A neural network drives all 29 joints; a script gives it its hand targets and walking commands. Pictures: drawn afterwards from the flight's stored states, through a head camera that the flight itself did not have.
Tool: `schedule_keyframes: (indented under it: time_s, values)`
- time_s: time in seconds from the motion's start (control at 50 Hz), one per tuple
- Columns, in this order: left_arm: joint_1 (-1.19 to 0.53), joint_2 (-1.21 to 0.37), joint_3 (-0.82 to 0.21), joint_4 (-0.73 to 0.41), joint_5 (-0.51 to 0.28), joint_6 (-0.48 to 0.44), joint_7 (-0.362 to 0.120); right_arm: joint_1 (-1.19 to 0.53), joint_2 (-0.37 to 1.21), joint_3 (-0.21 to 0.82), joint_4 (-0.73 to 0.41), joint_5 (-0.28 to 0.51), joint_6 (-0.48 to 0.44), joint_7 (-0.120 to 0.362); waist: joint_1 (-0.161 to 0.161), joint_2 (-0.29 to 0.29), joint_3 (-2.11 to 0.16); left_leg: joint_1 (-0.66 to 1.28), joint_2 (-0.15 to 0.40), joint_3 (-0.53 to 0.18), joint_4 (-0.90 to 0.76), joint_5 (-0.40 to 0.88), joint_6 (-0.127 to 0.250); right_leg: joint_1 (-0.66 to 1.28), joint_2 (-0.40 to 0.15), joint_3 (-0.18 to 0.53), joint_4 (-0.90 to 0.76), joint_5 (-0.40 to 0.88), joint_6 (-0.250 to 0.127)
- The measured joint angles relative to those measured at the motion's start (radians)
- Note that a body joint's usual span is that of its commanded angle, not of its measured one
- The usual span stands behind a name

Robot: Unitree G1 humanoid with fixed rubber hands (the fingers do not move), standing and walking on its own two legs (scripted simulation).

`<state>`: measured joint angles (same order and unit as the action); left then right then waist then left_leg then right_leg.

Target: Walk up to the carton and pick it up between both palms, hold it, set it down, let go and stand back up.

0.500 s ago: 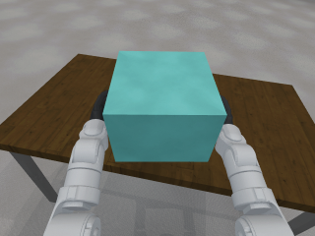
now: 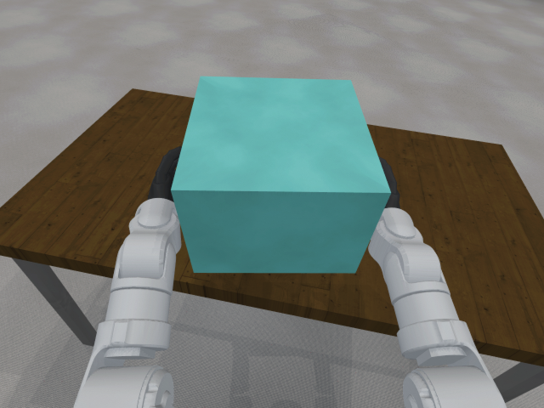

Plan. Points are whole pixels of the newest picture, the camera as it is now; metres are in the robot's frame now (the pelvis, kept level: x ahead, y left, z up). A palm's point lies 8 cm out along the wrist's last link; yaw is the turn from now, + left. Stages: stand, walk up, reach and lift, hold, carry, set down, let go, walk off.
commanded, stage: reach and lift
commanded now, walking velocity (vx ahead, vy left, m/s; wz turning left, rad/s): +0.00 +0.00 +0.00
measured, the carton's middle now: (275, 172) +0.40 -0.01 +0.17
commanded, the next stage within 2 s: hold in 0.56 s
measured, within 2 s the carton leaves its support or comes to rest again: neither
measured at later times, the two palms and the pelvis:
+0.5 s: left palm (153, 199) +0.36 +0.16 +0.15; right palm (381, 204) +0.35 -0.16 +0.15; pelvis +0.00 +0.00 +0.00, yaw +0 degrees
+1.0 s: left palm (154, 198) +0.35 +0.15 +0.16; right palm (386, 206) +0.34 -0.17 +0.16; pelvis -0.01 +0.00 +0.00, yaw +0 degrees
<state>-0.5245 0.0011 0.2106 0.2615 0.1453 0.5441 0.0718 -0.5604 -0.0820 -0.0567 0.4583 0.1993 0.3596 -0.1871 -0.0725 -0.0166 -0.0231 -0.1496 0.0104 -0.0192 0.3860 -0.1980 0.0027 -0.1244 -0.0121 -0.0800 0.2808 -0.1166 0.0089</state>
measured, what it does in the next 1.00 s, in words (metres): stands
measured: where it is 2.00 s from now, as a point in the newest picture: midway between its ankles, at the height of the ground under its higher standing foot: outside the picture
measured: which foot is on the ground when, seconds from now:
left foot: down 0.00-1.00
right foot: down 0.00-1.00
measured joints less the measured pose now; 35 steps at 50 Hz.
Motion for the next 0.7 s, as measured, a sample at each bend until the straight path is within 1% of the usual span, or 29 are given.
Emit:
schedule_keyframes:
  time_s: [0.2,0.26,0.34,0.46,0.62,0.7]
  values:
    - [-0.015,-0.003,0.003,-0.005,0.002,0.016,-0.003,0.002,-0.002,-0.006,-0.015,0.011,0.008,-0.006,0.009,0.0,-0.002,-0.002,0.0,0.002,0.007,-0.003,0.001,-0.004,0.0,0.002,0.009,-0.003,0.0]
    - [-0.011,0.002,-0.002,-0.03,-0.005,0.033,0.001,0.0,-0.004,0.0,-0.024,0.024,0.013,-0.009,0.01,-0.001,-0.005,-0.004,0.001,0.004,0.007,-0.003,0.0,-0.007,0.001,0.004,0.01,-0.003,0.0]
    - [-0.012,-0.002,0.004,-0.045,0.006,0.051,-0.005,-0.002,-0.009,0.009,-0.031,0.026,0.025,-0.013,0.013,-0.006,0.004,0.009,0.001,0.004,0.004,-0.002,0.001,0.007,0.001,0.005,0.004,0.0,0.0]
    - [0.016,-0.006,0.003,-0.111,0.011,0.078,-0.009,0.01,-0.006,0.015,-0.075,0.037,0.044,-0.018,0.01,-0.007,0.011,0.015,0.002,0.001,0.016,-0.008,0.0,0.018,0.002,0.002,0.007,-0.002,0.0]
    - [-0.009,-0.011,0.013,-0.085,0.029,0.095,-0.016,-0.003,0.005,-0.009,-0.046,0.023,0.049,-0.007,0.021,-0.006,0.005,0.025,-0.001,0.007,0.009,-0.004,0.003,0.02,-0.001,0.008,0.014,-0.004,0.001]
    - [-0.008,-0.007,0.009,-0.101,0.024,0.107,-0.013,-0.005,0.002,-0.005,-0.053,0.025,0.053,-0.006,0.015,-0.001,0.003,0.019,0.0,0.003,0.016,-0.005,0.002,0.018,0.0,0.005,0.014,-0.003,0.001]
